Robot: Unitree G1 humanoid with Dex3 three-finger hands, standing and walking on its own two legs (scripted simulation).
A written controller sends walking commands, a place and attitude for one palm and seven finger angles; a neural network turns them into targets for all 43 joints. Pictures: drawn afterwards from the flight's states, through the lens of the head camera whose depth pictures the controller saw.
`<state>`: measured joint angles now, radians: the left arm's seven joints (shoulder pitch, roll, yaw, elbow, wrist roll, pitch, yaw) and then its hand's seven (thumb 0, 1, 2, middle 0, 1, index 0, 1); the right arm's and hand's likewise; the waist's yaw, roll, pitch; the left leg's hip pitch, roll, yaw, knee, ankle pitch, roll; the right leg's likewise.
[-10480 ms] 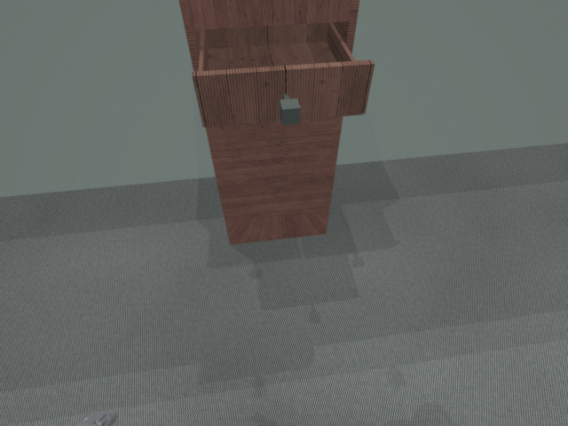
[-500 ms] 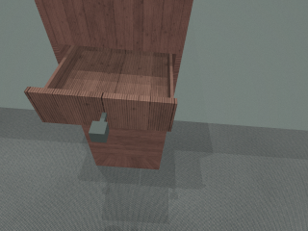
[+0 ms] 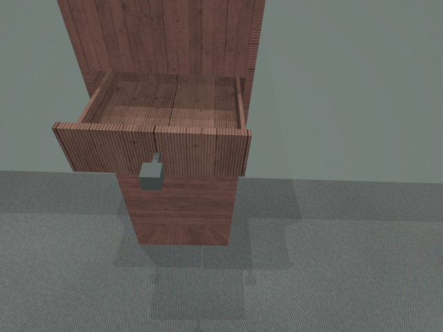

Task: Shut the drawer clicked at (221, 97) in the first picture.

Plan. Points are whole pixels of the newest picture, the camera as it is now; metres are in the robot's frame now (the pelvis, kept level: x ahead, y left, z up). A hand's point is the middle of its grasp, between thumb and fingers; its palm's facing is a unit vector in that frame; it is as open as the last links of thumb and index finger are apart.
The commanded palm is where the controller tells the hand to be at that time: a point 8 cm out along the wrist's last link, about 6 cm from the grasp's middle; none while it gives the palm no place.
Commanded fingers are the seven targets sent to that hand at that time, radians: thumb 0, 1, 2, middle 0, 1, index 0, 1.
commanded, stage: come to a stop and stand still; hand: left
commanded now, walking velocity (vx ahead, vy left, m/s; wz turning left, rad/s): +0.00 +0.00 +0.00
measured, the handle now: (153, 169) +0.40 +0.16 +0.08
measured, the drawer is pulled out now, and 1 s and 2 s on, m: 0.23 0.23 0.23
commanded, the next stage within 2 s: look again from close up in 1.36 s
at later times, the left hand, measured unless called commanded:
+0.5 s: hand out of the picture -0.06 +0.19 -0.17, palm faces +0.03 -0.99 -0.17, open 7.3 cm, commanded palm none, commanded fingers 0.00 0.90 0.90 -0.20 -0.30 -0.20 -0.30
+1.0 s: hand out of the picture +0.03 +0.19 -0.17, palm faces -0.01 -0.99 -0.17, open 7.3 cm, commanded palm none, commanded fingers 0.00 0.90 0.90 -0.20 -0.30 -0.20 -0.30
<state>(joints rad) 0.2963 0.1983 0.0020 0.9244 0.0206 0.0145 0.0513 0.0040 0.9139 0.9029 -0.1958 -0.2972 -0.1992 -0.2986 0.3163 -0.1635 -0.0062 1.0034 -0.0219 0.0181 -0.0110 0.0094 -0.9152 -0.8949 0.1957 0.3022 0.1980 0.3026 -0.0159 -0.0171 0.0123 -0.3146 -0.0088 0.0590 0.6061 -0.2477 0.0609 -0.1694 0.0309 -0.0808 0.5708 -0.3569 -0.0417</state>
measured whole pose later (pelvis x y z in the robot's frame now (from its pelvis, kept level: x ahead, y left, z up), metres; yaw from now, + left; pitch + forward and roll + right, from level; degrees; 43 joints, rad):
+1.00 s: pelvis +0.02 +0.02 +0.01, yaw -1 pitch +0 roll +0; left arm 0.29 0.17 -0.02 1.08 0.02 -0.01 0.04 0.00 0.91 0.90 -0.20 -0.30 -0.20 -0.30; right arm 0.25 -0.15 0.01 1.13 -0.01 -0.03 -0.02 0.01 -0.92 -0.89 0.20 0.30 0.20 0.30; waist 0.00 -0.04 0.02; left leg -0.24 -0.06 0.08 0.41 -0.17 0.09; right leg -0.12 0.00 -0.04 0.41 -0.29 0.00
